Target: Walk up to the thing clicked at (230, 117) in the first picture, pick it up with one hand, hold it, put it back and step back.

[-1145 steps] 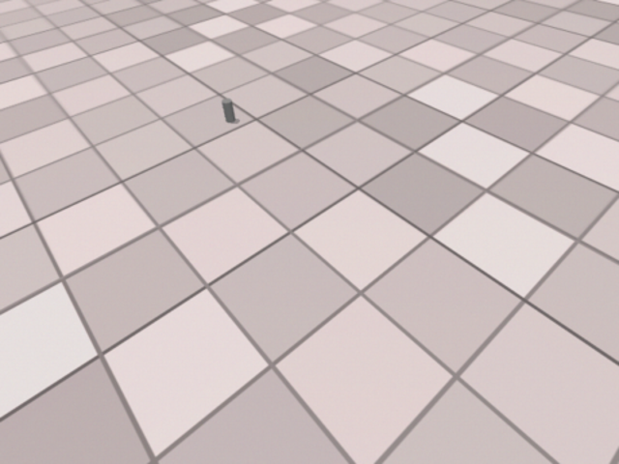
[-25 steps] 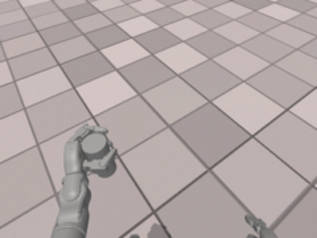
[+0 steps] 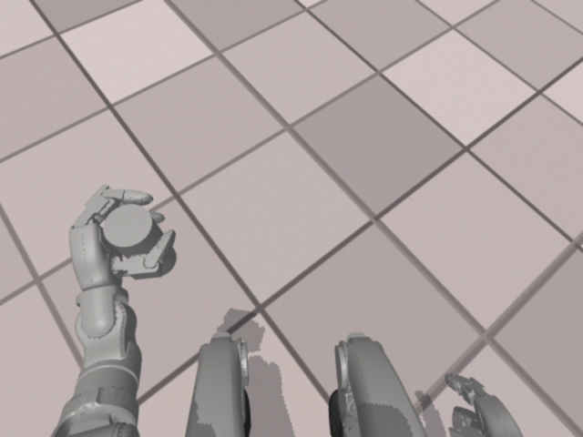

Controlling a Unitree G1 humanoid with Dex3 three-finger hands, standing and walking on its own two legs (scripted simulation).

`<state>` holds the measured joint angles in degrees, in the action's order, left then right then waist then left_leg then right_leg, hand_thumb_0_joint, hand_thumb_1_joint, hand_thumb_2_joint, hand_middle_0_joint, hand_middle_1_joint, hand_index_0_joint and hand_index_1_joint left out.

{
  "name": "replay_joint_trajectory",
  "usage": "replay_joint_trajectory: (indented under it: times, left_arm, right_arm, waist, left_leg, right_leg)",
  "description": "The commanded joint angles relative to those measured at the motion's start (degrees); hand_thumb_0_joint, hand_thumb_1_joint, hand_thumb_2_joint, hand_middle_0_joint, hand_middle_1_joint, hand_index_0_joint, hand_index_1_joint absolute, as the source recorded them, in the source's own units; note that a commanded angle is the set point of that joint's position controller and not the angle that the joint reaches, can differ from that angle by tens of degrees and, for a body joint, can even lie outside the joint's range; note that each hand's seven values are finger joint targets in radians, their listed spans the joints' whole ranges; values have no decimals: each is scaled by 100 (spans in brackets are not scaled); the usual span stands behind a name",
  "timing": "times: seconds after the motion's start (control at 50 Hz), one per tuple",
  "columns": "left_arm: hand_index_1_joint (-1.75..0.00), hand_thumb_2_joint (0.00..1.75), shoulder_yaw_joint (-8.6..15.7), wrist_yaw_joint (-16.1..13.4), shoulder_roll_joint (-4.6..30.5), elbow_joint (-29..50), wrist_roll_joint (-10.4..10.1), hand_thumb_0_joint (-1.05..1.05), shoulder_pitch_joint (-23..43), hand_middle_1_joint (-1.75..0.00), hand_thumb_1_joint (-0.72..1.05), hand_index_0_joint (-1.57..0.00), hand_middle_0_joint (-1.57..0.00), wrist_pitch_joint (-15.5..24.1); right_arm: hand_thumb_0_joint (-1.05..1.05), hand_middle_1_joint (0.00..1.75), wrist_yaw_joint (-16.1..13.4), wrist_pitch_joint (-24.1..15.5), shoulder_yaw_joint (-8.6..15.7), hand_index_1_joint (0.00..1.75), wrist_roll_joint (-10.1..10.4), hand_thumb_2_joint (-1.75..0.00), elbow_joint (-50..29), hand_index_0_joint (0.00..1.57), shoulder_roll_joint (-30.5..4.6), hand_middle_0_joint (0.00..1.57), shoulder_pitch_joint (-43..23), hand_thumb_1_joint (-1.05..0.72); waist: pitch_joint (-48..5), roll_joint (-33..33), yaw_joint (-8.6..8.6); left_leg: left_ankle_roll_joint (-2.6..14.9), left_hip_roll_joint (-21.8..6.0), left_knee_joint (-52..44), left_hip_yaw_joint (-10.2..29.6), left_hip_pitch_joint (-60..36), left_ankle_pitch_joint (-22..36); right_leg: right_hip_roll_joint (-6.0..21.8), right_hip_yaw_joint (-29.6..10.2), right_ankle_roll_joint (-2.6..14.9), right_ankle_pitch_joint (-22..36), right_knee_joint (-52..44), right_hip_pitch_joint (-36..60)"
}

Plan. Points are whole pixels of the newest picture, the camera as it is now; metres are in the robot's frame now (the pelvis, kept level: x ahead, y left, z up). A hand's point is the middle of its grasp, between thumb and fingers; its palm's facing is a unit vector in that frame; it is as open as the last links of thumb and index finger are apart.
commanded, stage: crouch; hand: left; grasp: from the side
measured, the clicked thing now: (144, 244) +0.39 +0.22 -0.05
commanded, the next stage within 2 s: lower in 1.14 s
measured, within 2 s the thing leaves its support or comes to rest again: neither
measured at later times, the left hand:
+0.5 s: hand (168, 273) +0.40 +0.24 -0.23, palm faces +0.25 -0.97 -0.02, open 8.2 cm
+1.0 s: hand (177, 280) +0.41 +0.24 -0.32, palm faces +0.24 -0.97 -0.01, open 8.2 cm
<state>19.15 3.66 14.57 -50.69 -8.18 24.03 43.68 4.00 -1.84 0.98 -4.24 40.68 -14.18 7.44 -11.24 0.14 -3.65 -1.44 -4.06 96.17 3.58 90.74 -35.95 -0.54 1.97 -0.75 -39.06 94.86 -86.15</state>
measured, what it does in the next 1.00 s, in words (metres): lowers itself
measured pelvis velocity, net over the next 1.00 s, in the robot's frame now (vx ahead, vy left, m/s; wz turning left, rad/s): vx -0.04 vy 0.00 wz -0.12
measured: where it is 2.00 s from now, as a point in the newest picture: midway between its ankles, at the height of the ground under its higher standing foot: outside the picture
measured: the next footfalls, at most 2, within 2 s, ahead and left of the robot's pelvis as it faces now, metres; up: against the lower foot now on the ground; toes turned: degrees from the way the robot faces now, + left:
none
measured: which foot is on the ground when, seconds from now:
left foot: down 0.00-1.00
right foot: down 0.00-1.00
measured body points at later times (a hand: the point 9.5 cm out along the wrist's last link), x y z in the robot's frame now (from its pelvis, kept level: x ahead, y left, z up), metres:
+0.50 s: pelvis -0.05 +0.00 -0.18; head +0.15 +0.05 +0.22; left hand +0.38 +0.29 -0.22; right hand +0.06 -0.27 -0.30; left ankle +0.06 +0.13 -0.52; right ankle +0.04 -0.13 -0.52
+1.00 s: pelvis -0.04 +0.00 -0.24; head +0.18 +0.06 +0.14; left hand +0.39 +0.29 -0.31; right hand +0.06 -0.28 -0.35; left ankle +0.06 +0.13 -0.52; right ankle +0.04 -0.13 -0.52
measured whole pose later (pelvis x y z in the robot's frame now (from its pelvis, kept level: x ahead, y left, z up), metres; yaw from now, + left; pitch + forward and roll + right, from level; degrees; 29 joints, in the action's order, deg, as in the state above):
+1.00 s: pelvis -0.04 +0.00 -0.24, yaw -7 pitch +26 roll -7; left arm 33.7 10.7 29.4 -64.0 -6.8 35.5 46.7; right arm 5.7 1.2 -7.9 -10.1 42.6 -16.6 0.7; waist 1.3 -4.5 -8.4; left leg -3.1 -3.0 141.6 12.4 130.4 -38.4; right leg -3.3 5.9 -1.6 -41.5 138.2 -123.9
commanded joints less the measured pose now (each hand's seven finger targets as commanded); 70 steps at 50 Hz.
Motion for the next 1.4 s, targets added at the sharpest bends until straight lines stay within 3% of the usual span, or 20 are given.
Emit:
replay_joint_trajectory:
  times: [0.0, 0.06, 0.12, 0.16, 0.2, 0.26, 0.34, 0.46, 0.52, 0.58, 0.62, 0.68, 0.76, 0.8, 0.92, 0.96, 1.18, 1.22, 1.28, 1.38]
  left_arm:
    - [-133, 123, 286, 196, 1058, 1233, -65, 0, 1496, -132, 33, -125, -125, 606]
    - [-133, 124, 294, 218, 894, 821, -125, 0, 1715, -133, 29, -123, -123, 655]
    - [-134, 126, 687, 95, 1404, 753, -32, 0, 2300, -133, 30, -122, -122, 814]
    - [-138, 130, 765, 79, 1703, 780, 56, 0, 2678, -137, 32, -125, -124, 935]
    - [-140, 132, 670, 72, 1643, 438, 171, 0, 2853, -139, 33, -126, -125, 982]
    - [-137, 129, 747, 141, 1909, 307, 282, 0, 2906, -136, 29, -124, -124, 1009]
    - [-136, 127, 1009, 321, 2317, 296, 218, 0, 3228, -135, 27, -124, -124, 950]
    - [-133, 124, 1116, 380, 2218, -192, 87, 0, 3131, -131, 24, -121, -121, 780]
    - [-132, 123, 1279, 441, 2457, -158, 137, 0, 2930, -131, 29, -120, -120, 770]
    - [-132, 124, 1224, 479, 2326, -247, 104, 0, 2996, -131, 30, -120, -119, 781]
    - [-131, 124, 1543, 441, 2807, 24, 99, 0, 3096, -130, 30, -119, -118, 848]
    - [-131, 124, 1448, 490, 2683, -76, 98, 0, 2986, -131, 33, -121, -120, 856]
    - [-131, 124, 1672, 574, 3010, 112, 68, 0, 2876, -130, 38, -120, -119, 907]
    - [-131, 123, 1507, 628, 2824, 73, 51, 0, 2880, -131, 36, -121, -120, 879]
    - [-134, 125, 1525, 695, 2780, -188, -41, 0, 2675, -133, 35, -123, -122, 815]
    - [-132, 124, 1660, 681, 3018, -20, -29, 0, 2629, -132, 35, -122, -121, 842]
    - [-134, 126, 1471, 586, 2917, 4, -7, 0, 2499, -135, 41, -125, -124, 945]
    - [-133, 123, 1573, 568, 3188, 45, 34, 0, 2483, -134, 39, -125, -124, 960]
    - [-139, 123, 1526, 512, 3022, -151, -12, 0, 2456, -140, 32, -131, -129, 978]
    - [-136, 121, 1586, 417, 3217, -663, -51, 0, 2368, -137, 33, -128, -126, 1157]
  right_arm:
    - [0, 30, -8, -73, 384, 30, -50, -91, -314, 20, -1090, 20, 490, -92]
    - [0, 30, 40, -71, 328, 30, -79, -91, -279, 20, -1057, 20, 405, -92]
    - [0, 30, 58, -53, 262, 30, -142, -91, -228, 20, -1019, 20, 363, -91]
    - [0, 30, 63, -41, 210, 30, -183, -91, -207, 20, -1038, 20, 267, -90]
    - [0, 30, 58, -24, 164, 30, -230, -91, -164, 20, -1021, 20, 241, -90]
    - [0, 30, 55, -21, 110, 30, -292, -91, -111, 20, -1057, 20, 194, -91]
    - [0, 30, 42, 15, 63, 30, -297, -91, -32, 20, -1182, 20, 266, -92]
    - [0, 30, 26, 67, -63, 30, -289, -91, -43, 20, -1250, 20, 208, -91]
    - [0, 30, 29, 113, -95, 30, -341, -91, -54, 20, -1334, 20, 245, -91]
    - [0, 30, 39, 142, -158, 30, -368, -91, -16, 20, -1371, 20, 201, -91]
    - [0, 30, 35, 174, -214, 30, -397, -91, -11, 20, -1407, 20, 247, -91]
    - [0, 30, 54, 202, -262, 30, -436, -91, -11, 20, -1431, 20, 170, -91]
    - [0, 30, 49, 240, -321, 30, -510, -91, 53, 20, -1523, 20, 226, -91]
    - [0, 30, 62, 253, -360, 30, -544, -91, 33, 20, -1522, 20, 204, -92]
    - [0, 30, 77, 289, -460, 30, -605, -91, 5, 20, -1623, 20, 22, -92]
    - [0, 30, 88, 311, -473, 30, -631, -91, -12, 20, -1659, 20, 4, -91]
    - [0, 30, 142, 366, -669, 30, -766, -91, -78, 20, -1790, 20, -175, -91]
    - [0, 30, 130, 372, -683, 30, -787, -91, -91, 20, -1803, 20, -247, -92]
    - [0, 30, 154, 356, -773, 30, -817, -91, -207, 20, -1841, 20, -359, -93]
    - [0, 30, 177, 375, -1006, 30, -895, -91, -392, 20, -1946, 20, -565, -92]
  waist:
    - [-3595, 497, 64]
    - [-3390, 226, -64]
    - [-3401, 343, -22]
    - [-3365, 591, -27]
    - [-3271, 746, -134]
    - [-3338, 1049, -102]
    - [-3484, 1296, -143]
    - [-2900, 894, -261]
    - [-3106, 1031, -197]
    - [-2874, 927, -322]
    - [-3035, 1031, -247]
    - [-2828, 1074, -310]
    - [-3011, 1253, -281]
    - [-2968, 1232, -370]
    - [-2494, 1090, -425]
    - [-2589, 1146, -345]
    - [-2351, 1371, -545]
    - [-2369, 1445, -471]
    - [-2109, 1265, -616]
    - [-1812, 1056, -748]
  left_leg:
    - [244, 226, -345, 50, -2381, 2556]
    - [270, 228, 55, 80, -1700, 2047]
    - [244, 212, 401, 52, -1089, 1387]
    - [194, 190, 567, 57, -886, 892]
    - [154, 179, 732, 20, -689, 512]
    - [118, 193, 981, -77, -441, 233]
    - [108, 189, 1273, -73, -300, 114]
    - [152, 229, 1748, -50, 636, -220]
    - [146, 235, 2004, -43, 600, 111]
    - [152, 215, 2236, 23, 827, 123]
    - [141, 208, 2365, 27, 908, 252]
    - [143, 188, 2504, 44, 1074, 143]
    - [129, 161, 2760, 71, 1030, 457]
    - [127, 148, 2875, 91, 1130, 523]
    - [138, 129, 3089, 174, 1440, 317]
    - [127, 126, 3131, 186, 1433, 385]
    - [61, 82, 3316, 370, 1290, 571]
    - [73, 74, 3387, 341, 1337, 539]
    - [94, 77, 3463, 393, 1537, 369]
    - [102, 59, 3586, 519, 1693, 332]
  right_leg:
    - [-177, 92, 250, 2484, -458, 761]
    - [-187, 115, 235, 2083, -102, 264]
    - [-183, 87, 249, 1451, 224, -134]
    - [-191, 87, 289, 978, 472, -556]
    - [-191, 103, 298, 668, 655, -856]
    - [-209, 87, 304, 424, 903, -1034]
    - [-228, 265, 321, 396, 1372, -1350]
    - [-250, 443, 296, 151, 1723, -1747]
    - [-254, 491, 297, 479, 1997, -1753]
    - [-277, 543, 287, 528, 2213, -1940]
    - [-300, 549, 269, 643, 2306, -1762]
    - [-322, 577, 270, 583, 2427, -1920]
    - [-353, 599, 252, 893, 2606, -1762]
    - [-365, 614, 244, 977, 2667, -1753]
    - [-402, 737, 220, 844, 2801, -1956]
    - [-412, 761, 219, 905, 2859, -1902]
    - [-442, 931, 230, 1110, 3125, -1995]
    - [-456, 892, 234, 1086, 3136, -2020]
    - [-464, 962, 213, 1001, 3119, -2045]
    - [-508, 1106, 191, 979, 3168, -1986]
